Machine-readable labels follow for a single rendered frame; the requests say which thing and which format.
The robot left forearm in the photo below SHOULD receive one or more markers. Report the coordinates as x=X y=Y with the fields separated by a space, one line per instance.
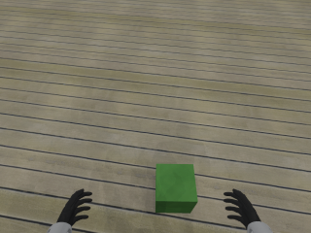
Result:
x=60 y=227

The robot left hand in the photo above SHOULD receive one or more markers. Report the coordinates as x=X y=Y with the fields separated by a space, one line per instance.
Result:
x=70 y=210

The robot right hand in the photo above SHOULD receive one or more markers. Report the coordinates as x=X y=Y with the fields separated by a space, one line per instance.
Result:
x=246 y=210

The robot right forearm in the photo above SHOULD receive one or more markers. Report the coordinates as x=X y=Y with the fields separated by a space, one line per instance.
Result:
x=258 y=227

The carton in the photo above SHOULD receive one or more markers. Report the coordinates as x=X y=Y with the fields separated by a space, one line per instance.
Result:
x=175 y=188

